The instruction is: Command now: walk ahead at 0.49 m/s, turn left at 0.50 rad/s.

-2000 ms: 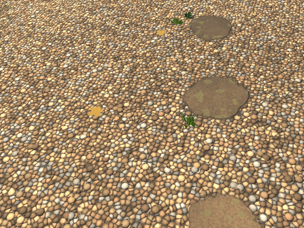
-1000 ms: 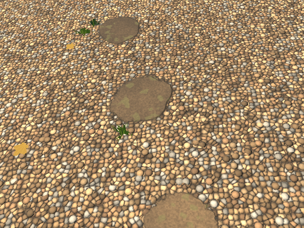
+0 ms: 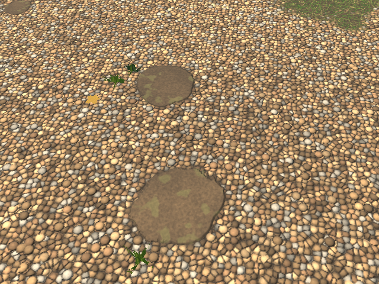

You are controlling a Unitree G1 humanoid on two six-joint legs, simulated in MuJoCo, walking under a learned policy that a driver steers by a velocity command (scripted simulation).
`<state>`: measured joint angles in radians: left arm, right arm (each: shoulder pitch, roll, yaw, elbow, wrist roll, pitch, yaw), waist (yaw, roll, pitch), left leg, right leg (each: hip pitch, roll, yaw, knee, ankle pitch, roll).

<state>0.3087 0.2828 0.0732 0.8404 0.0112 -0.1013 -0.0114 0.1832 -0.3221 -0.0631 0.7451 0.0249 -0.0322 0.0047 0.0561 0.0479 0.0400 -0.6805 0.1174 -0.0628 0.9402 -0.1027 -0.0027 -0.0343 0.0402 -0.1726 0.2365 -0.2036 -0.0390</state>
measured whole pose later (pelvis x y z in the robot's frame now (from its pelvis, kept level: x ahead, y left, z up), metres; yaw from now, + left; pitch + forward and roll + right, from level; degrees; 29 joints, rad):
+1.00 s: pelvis +0.56 +0.11 +0.00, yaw +26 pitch +2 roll -1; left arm 0.39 0.27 0.05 0.83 -0.02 -0.08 -0.01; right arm 0.13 -0.29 -0.04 0.65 0.00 -0.07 0.01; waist 0.09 0.04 0.03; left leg -0.60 0.07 -0.06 0.77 -0.17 -0.02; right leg -0.12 0.05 0.02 0.29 -0.20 -0.04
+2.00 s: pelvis +1.06 +0.23 +0.00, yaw -5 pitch +1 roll +0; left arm 0.32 0.28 0.05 0.71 -0.01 -0.05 0.00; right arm 0.09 -0.30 -0.04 0.73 0.00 -0.09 0.02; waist 0.06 0.04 0.04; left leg -0.66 0.10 -0.06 0.69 0.05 -0.06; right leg -0.11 0.10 0.08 0.31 -0.22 -0.08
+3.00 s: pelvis +1.63 +0.31 +0.00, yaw +24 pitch +1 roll -2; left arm 0.35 0.28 0.07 0.82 0.00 -0.09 -0.02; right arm 0.16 -0.31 -0.06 0.66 0.01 -0.03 0.01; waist 0.08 0.05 0.03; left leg -0.65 0.09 -0.08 0.85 -0.15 -0.01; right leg -0.07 0.04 -0.08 0.26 -0.21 -0.03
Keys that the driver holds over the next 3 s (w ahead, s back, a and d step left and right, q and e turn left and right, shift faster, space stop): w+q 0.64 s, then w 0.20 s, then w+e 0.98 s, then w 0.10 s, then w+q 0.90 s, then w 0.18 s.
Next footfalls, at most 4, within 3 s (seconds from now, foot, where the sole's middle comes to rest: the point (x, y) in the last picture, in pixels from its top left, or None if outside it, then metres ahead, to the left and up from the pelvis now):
0.22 left None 0.29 0.15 -0.78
0.70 right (202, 249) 0.61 0.02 -0.78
1.16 left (118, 217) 0.72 0.35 -0.78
1.66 right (175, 153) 1.05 0.16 -0.78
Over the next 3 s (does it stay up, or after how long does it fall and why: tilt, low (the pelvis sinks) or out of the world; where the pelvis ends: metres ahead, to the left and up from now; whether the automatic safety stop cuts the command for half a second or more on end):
stays up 1.63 0.31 0.00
